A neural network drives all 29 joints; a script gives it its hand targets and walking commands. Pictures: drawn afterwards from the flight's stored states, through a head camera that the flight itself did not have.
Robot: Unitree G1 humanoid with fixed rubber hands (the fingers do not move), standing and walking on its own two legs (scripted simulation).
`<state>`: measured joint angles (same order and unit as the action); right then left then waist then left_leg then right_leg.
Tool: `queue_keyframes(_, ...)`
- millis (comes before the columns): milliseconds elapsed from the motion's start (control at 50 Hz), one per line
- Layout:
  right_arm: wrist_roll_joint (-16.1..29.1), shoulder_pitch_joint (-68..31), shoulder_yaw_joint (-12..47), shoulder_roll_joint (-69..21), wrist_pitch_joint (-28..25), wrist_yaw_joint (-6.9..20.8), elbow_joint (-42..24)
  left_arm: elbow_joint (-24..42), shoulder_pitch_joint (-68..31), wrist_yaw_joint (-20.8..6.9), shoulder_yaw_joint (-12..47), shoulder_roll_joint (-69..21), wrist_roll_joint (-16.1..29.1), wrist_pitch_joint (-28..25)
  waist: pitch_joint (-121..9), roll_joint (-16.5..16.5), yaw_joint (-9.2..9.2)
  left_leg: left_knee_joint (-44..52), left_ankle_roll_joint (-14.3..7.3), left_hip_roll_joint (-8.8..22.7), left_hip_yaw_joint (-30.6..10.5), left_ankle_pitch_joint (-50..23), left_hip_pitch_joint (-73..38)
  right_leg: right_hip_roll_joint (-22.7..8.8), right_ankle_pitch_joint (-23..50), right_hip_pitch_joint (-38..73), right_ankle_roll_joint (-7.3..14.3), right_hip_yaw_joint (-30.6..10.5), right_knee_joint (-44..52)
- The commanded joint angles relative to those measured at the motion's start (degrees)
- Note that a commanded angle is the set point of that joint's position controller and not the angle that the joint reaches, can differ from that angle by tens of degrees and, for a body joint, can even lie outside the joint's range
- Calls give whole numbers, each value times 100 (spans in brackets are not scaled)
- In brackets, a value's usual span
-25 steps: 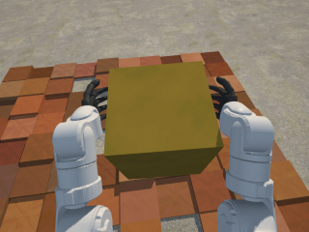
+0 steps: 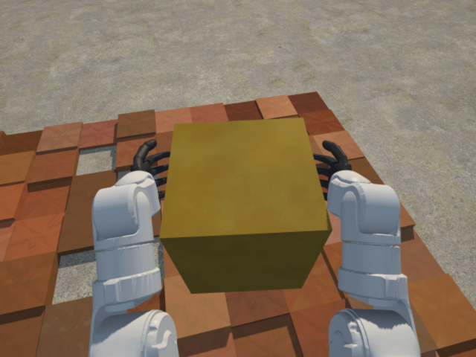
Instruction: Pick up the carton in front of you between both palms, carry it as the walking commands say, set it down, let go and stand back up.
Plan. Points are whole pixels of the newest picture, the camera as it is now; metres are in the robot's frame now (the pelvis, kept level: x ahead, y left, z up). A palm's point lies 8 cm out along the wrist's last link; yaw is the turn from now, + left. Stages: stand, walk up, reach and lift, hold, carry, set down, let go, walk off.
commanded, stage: carry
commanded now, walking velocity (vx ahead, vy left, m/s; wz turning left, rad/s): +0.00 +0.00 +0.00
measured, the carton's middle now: (242, 212) +0.35 -0.03 +0.04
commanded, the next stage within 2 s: none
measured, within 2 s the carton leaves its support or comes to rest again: neither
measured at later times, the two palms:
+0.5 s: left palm (132, 154) +0.44 +0.15 +0.11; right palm (301, 149) +0.43 -0.15 +0.10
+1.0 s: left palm (128, 130) +0.52 +0.17 +0.11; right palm (282, 126) +0.50 -0.13 +0.10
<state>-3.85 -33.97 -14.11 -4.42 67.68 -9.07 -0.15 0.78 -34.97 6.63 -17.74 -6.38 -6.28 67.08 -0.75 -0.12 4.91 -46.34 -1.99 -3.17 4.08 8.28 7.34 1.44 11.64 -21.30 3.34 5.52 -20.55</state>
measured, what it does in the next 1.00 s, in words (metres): walks ahead: left foot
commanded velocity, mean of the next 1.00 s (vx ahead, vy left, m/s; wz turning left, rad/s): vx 0.25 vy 0.00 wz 0.00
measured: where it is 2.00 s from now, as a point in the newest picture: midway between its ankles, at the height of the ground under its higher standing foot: (230, 240)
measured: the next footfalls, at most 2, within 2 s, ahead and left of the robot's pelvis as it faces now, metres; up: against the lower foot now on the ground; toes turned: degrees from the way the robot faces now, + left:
left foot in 0.24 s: +0.14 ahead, +0.13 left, +0.01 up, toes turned +0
right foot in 1.26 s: +0.47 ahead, -0.10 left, +0.02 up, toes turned -6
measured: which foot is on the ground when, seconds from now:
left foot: down 0.00-0.00, up 0.02-0.22, down 0.24-1.00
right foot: down 0.00-0.84, up 0.86-1.00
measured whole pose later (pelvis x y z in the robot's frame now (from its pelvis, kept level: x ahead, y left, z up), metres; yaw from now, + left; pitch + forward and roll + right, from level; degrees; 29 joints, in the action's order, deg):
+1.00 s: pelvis +0.18 +0.04 -0.01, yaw -1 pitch +4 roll +0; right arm -3.0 -27.8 -11.3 -4.6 64.4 -8.9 1.9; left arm -0.1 -27.8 8.1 -13.6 -4.4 -3.0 65.2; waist -6.3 0.5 3.1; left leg -29.6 -4.2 -1.4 5.8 18.2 15.5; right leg -1.6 -24.7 -31.2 1.4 2.5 -62.7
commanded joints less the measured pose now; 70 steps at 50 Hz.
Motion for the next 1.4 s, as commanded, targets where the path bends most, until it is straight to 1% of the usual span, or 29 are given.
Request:
queue_keyframes(0, 2341, -4326, 4179, -5791, -199, 892, -463, -199, -2586, -347, 3300, -4739, 1053, -114, -2761, 1448, -1017, -2102, 363, -257, -369, 2905, 2741, -1917, 7097, 4864, 1156, -1660, -980)
queue_keyframes(40, 2307, -3634, 4052, -5697, -214, 868, -202, -168, -2204, -319, 3529, -4762, 1147, -169, -3545, 797, -1123, -2966, 433, 141, -1088, 3173, 3678, -2582, 5766, 5422, 1760, -2157, -1265)
queue_keyframes(100, 2053, -3404, 3937, -5891, -391, 830, -641, 973, -3156, -447, 4377, -5625, 1884, -392, -3593, 91, -798, -1202, 290, 602, -814, 2422, 3146, -1934, 3498, 4106, 1369, -1819, -970)
queue_keyframes(180, 1482, -2604, 3963, -5616, -657, 708, -876, 1603, -3322, -649, 5126, -5755, 2488, -638, -3486, 679, -626, 659, 234, 126, -54, 1243, 1272, -1324, 3270, 2425, 851, -985, -1082)
queue_keyframes(220, 1318, -2287, 4022, -5376, -746, 694, -991, 1572, -3023, -717, 5283, -5563, 2573, -695, -3530, 729, -482, 1656, 44, 204, -55, -481, 258, -991, 2522, 1762, 566, -613, -1495)
queue_keyframes(240, 1287, -2214, 4064, -5245, -769, 706, -1062, 1539, -2926, -738, 5327, -5448, 2573, -710, -3488, 655, -411, 1780, -205, 683, -575, -1611, -285, -845, 1349, 1178, 354, -585, -1612)
queue_keyframes(260, 1236, -2227, 4101, -5048, -828, 685, -1125, 1532, -2825, -763, 5329, -5398, 2552, -686, -3746, -265, -339, 1058, -683, 1565, -1421, -4422, -885, -583, -298, 695, -12, -596, -1670)
queue_keyframes(300, 1273, -2152, 4171, -4925, -799, 717, -1184, 1423, -2745, -761, 5272, -5237, 2529, -671, -3545, -1021, -377, 1117, -923, 1874, -1531, -5793, -1293, -332, -2709, 248, -166, -594, -1352)
queue_keyframes(340, 1374, -2178, 4237, -4833, -742, 746, -1254, 1310, -2578, -716, 5092, -5047, 2406, -627, -3296, -750, -453, 1063, -738, 1630, -1232, -5207, -866, -394, -2189, 751, -174, -570, -687)
queue_keyframes(400, 1593, -2238, 4327, -4645, -600, 774, -1314, 996, -2193, -606, 4730, -4700, 2150, -507, -3256, 130, -489, 946, -373, 1078, -784, -2946, 323, -830, 1039, 1894, 21, -796, -1227)
queue_keyframes(440, 1655, -2311, 4258, -4516, -476, 732, -1200, 728, -1905, -515, 4414, -4437, 1893, -383, -3119, 362, -526, 1000, -266, 904, -697, -2003, 628, -1020, 1975, 2056, 116, -870, -1265)
queue_keyframes(520, 1668, -2461, 3902, -4390, -253, 662, -681, 324, -1826, -363, 3820, -4024, 1473, -173, -2784, 229, -515, 1223, -237, 1005, -771, -1846, 598, -866, 583, 1752, -3, -746, -1047)
queue_keyframes(620, 1449, -2810, 3375, -4555, -178, 614, 187, -208, -2278, -283, 3370, -4012, 1193, -122, -1550, 355, -581, 1219, -289, 710, -679, 1849, 1781, -912, -3416, 1404, 305, -1219, -140)
queue_keyframes(660, 1406, -2943, 3276, -4620, -209, 601, 317, -285, -2549, -245, 3363, -4072, 1224, -175, -1358, 1138, -693, 230, -139, 243, -82, 1938, 2719, -1615, -3790, 1849, 728, -2390, 307)
queue_keyframes(700, 1439, -3251, 3247, -4729, -264, 577, 288, -156, -2893, -237, 3497, -4296, 1383, -230, -989, 945, -690, -43, -39, 362, 18, 2078, 3109, -2011, -4065, 1665, 1042, -2976, 764)
queue_keyframes(800, 1470, -2987, 3254, -4881, -336, 547, 248, 264, -3266, -227, 3970, -4695, 1846, -314, -1756, 588, -250, 1466, -166, 105, 373, 1323, 100, -1203, -3927, 382, 525, -1187, 115)
queue_keyframes(820, 1437, -2845, 3229, -4841, -347, 536, 274, 268, -3175, -232, 3987, -4721, 1846, -314, -1907, 169, -87, 1941, -303, 283, -155, 1313, -885, -776, -3518, -238, 296, -634, -629)
queue_keyframes(840, 1376, -2650, 3180, -4726, -366, 509, 315, 303, -3158, -241, 3995, -4726, 1846, -291, -1993, -1159, 49, 2836, -843, 1636, -2558, 1914, -1607, -206, -3746, -1372, -84, -43, -2243)
queue_keyframes(860, 1321, -2582, 3167, -4682, -364, 486, 303, 265, -3152, -244, 3952, -4649, 1875, -275, -1781, -1541, 91, 3114, -1450, 2396, -4070, 1134, -1949, 1, -4487, -2450, -106, -234, -3134)
queue_keyframes(880, 1349, -2776, 3214, -4674, -362, 490, 102, 200, -3173, -237, 3910, -4696, 1846, -291, -1737, -847, 26, 2859, -1623, 2561, -4039, 282, -1883, -223, -4526, -2733, -102, -521, -3973)
queue_keyframes(920, 1673, -3275, 3624, -4963, -414, 554, -394, 137, -2892, -235, 3828, -4804, 1751, -327, -2026, -81, -63, 2661, -1381, 2318, -3085, -151, -1776, -502, -4054, -2779, -152, -634, -4639)
queue_keyframes(980, 2140, -3833, 4022, -5196, -488, 645, -951, 402, -2963, -222, 3930, -4849, 1746, -354, -2002, -446, -183, 2856, -1015, 1759, -1880, -346, -1237, -504, -3166, -2428, -284, -359, -4471)
queue_keyframes(1160, 2259, -3484, 3783, -4194, -37, 513, -1220, 1123, -2995, 7, 3852, -3783, 1710, 83, -1774, -885, -63, 2706, -714, 1498, -733, -1889, -983, -271, -2194, -1393, -189, 145, -1675)
queue_keyframes(1220, 2157, -3509, 3619, -4022, 179, 477, -1127, 989, -3118, 5, 3731, -3621, 1779, 291, -2323, -711, -585, 1036, -294, 1217, 52, -3485, -368, 281, -1891, 860, 26, 730, -746)
queue_keyframes(1240, 2121, -3595, 3562, -3939, 242, 457, -1105, 930, -3066, -1, 3678, -3575, 1802, 342, -2879, -284, -816, -128, -100, 1006, 231, -2363, 419, -132, -2002, 2265, 111, 134, -721)
queue_keyframes(1260, 2092, -3559, 3520, -4000, 314, 427, -1119, 907, -3128, 6, 3615, -3399, 1823, 393, -3332, 1071, -742, -1701, 199, 425, 240, -26, 2013, -1944, -2783, 3361, 609, -2845, -232)
queue_keyframes(1280, 2038, -3725, 3392, -3929, 366, 404, -1087, 873, -3230, -1, 3627, -3565, 1877, 425, -3368, 1735, -795, -2721, 158, -73, -351, 1795, 3029, -2335, -2324, 3785, 1048, -4271, 328)
queue_keyframes(1340, 1967, -4031, 3383, -4455, 405, 426, -1032, 1247, -3886, -169, 3836, -4211, 2199, 441, -2708, 376, -727, -3338, -130, 597, -634, 1384, 3661, -1897, -2155, 2799, 873, -2784, -50)
queue_keyframes(1380, 1798, -3914, 3415, -4750, 374, 482, -813, 1156, -4034, -322, 3988, -4584, 2309, 406, -2655, 523, -660, -2991, -93, 701, -556, 1188, 3582, -1709, -2099, 2452, 715, -2230, 49)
